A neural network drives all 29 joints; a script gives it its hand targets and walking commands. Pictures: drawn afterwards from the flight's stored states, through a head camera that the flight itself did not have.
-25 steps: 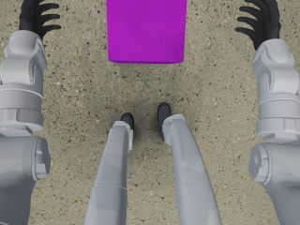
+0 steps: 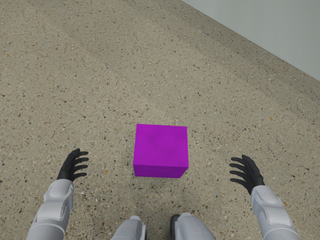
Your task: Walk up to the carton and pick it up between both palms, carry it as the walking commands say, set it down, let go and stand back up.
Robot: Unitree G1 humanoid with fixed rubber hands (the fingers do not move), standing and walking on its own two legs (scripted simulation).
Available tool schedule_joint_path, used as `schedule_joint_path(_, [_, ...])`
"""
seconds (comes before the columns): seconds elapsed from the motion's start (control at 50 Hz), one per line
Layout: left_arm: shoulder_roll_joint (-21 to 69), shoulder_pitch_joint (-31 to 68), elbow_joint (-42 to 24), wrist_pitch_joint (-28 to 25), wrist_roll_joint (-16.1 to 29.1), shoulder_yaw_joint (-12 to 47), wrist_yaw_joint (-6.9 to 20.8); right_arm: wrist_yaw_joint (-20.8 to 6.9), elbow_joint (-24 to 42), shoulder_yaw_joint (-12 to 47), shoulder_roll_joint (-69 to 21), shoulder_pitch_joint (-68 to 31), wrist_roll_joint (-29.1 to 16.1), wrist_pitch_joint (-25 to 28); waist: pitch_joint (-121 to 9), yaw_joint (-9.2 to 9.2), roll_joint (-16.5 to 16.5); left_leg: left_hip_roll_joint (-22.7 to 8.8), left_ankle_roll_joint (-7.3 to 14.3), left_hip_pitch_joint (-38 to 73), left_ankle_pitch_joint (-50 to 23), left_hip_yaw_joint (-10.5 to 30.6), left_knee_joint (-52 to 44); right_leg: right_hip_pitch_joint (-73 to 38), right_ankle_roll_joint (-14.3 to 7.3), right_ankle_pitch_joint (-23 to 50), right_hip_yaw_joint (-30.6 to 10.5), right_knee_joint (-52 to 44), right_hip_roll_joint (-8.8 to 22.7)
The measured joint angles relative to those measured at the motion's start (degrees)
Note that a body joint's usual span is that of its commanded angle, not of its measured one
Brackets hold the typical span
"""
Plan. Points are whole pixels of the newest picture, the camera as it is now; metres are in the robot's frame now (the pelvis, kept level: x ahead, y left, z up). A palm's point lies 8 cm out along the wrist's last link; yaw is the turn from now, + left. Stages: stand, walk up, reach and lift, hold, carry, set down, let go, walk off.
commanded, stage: let go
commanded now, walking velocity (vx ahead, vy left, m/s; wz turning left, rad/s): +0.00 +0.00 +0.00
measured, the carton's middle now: (159, 152) +0.51 -0.05 -0.61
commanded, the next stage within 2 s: stand in 0.66 s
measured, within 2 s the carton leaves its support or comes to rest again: neither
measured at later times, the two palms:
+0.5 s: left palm (78, 218) +0.17 +0.18 -0.05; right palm (279, 210) +0.17 -0.29 -0.05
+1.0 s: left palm (65, 193) +0.22 +0.22 -0.03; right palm (282, 201) +0.20 -0.31 -0.05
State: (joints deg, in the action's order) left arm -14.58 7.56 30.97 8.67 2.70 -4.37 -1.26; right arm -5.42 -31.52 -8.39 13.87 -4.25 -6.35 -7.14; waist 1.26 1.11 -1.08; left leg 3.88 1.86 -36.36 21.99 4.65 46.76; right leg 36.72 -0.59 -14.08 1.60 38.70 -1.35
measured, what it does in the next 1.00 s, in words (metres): shifts its weight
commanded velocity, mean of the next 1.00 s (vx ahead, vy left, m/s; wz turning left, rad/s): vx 0.00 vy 0.00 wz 0.00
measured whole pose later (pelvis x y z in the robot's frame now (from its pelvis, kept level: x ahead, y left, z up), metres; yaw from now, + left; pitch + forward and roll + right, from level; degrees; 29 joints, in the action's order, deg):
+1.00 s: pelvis +0.06 -0.05 +0.03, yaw +1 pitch -1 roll +0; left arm -15.6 -11.9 32.1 0.2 -0.2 -3.2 1.3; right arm -1.1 -35.6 -4.8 15.1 13.4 -1.6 -1.4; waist -2.2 0.8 -1.6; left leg 2.0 0.8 -8.7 21.1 5.0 30.5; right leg 12.7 -2.6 -17.1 1.6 30.4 -2.4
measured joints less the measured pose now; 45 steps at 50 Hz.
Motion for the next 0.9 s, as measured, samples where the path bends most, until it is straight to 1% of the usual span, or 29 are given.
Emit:
schedule_joint_path(0.04, [0.0,-4.2,0.0,-0.8,0.0,0.6,0.0,-0.1,0.4,0.7,-0.4,3.6,0.0,0.5,0.3,0.01,0.0,0.0,0.0,2.9,-0.4,0.0,-1.5,-2.8,0.0,0.4,-0.1,-1.3,0.0])
schedule_joint_path(0.12, [0.3,-10.9,0.0,-2.7,0.0,1.8,0.2,-0.3,3.8,1.7,-0.6,10.9,0.0,1.4,0.7,0.02,-0.1,-0.2,0.0,8.6,-1.0,0.2,-4.2,-8.3,0.2,0.8,-0.1,-3.6,0.0])
schedule_joint_path(0.18, [0.7,-14.0,0.0,-3.7,0.0,2.5,0.6,-0.3,5.7,2.2,-0.6,14.4,0.1,1.7,1.0,0.13,-0.1,-0.3,0.1,12.7,-1.5,0.3,-6.3,-12.2,0.8,1.0,-0.1,-5.1,0.0])
schedule_joint_path(0.24, [1.2,-15.7,0.0,-4.2,0.0,3.1,0.9,-0.5,6.6,2.9,-0.6,16.3,0.5,1.7,1.7,0.23,-0.1,-0.4,0.1,16.9,-2.2,0.4,-8.7,-15.9,0.8,1.2,-0.1,-6.5,0.0])
schedule_joint_path(0.36, [2.0,-17.4,-0.3,-3.7,0.0,3.6,2.0,-0.6,8.6,3.5,-0.6,17.4,2.1,0.7,3.4,0.25,-0.6,-0.7,0.1,23.0,-3.3,0.4,-12.6,-20.7,0.8,0.9,-0.1,-7.5,0.0])
schedule_joint_path(0.48, [2.0,-18.3,-0.3,-2.4,-0.1,3.6,3.2,-0.6,9.3,3.6,-0.6,17.3,3.1,-1.0,4.4,0.24,-1.4,-1.3,0.1,26.3,-3.4,0.3,-14.9,-22.9,0.7,-0.1,0.0,-7.5,-0.4])
schedule_joint_path(0.58, [2.0,-18.3,-0.3,-2.2,-0.3,3.5,4.0,0.0,9.4,3.6,-0.6,17.3,3.4,-2.2,5.1,0.24,-1.4,-1.7,0.1,27.6,-3.4,0.3,-16.0,-23.7,-0.9,-0.7,0.1,-7.5,-0.9])
schedule_joint_path(0.7, [2.0,-18.3,-0.3,-3.5,-0.8,2.7,4.1,1.9,10.0,3.6,-0.6,17.3,3.4,-4.2,5.1,0.10,-1.4,-1.9,0.1,28.2,-3.4,0.3,-16.4,-24.1,-1.6,-1.3,0.1,-7.5,-1.1])
schedule_joint_path(0.74, [2.0,-18.4,-0.2,-4.4,-1.2,2.6,4.1,2.9,8.5,3.6,-0.5,17.3,3.4,-3.2,4.4,-0.20,-1.4,-1.9,-0.2,28.0,-3.2,0.3,-16.4,-23.9,-1.8,-1.4,0.1,-7.5,-1.1])
schedule_joint_path(0.8, [1.6,-19.1,0.7,-5.8,-2.4,2.5,3.7,4.1,3.8,3.6,0.5,17.4,3.7,-0.6,1.9,-0.31,-1.4,-1.9,-0.3,27.8,-2.4,0.3,-16.3,-23.7,-2.0,-1.9,0.1,-7.5,-1.1])
schedule_joint_path(0.9, [0.2,-19.4,1.1,-7.4,-2.9,1.7,2.9,4.3,-1.7,3.6,1.2,17.7,4.7,3.5,-2.1,-0.31,-1.0,-1.9,-1.0,27.7,-1.5,0.3,-16.2,-23.8,-2.0,-2.8,0.0,-7.8,-1.0])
